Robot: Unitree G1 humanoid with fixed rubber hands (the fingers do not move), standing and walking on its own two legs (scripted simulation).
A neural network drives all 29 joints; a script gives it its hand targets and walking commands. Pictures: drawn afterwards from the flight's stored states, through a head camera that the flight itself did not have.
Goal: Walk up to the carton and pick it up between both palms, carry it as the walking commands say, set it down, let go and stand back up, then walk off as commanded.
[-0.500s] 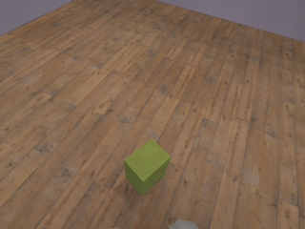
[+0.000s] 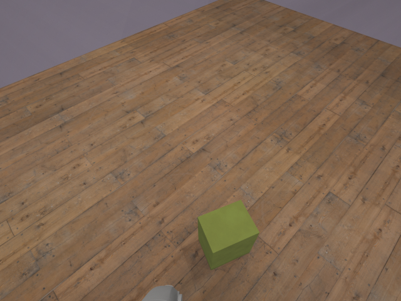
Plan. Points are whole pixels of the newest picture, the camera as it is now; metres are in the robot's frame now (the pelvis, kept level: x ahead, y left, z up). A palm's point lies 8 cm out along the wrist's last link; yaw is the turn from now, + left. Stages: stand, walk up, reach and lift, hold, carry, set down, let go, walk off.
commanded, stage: walk up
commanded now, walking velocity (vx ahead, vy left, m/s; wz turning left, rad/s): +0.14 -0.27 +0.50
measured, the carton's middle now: (225, 236) +0.47 -0.07 -0.64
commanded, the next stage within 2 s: none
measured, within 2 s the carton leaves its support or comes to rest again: neither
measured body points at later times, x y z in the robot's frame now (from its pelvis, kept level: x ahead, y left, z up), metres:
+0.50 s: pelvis +0.08 -0.08 +0.00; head +0.14 -0.05 +0.44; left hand +0.18 +0.21 -0.13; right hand +0.11 -0.36 -0.13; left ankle +0.02 +0.08 -0.75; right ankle +0.16 -0.27 -0.68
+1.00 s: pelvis +0.11 -0.20 -0.02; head +0.14 -0.17 +0.43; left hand +0.08 +0.07 -0.16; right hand +0.33 -0.39 -0.13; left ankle +0.05 -0.15 -0.75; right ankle +0.19 -0.29 -0.75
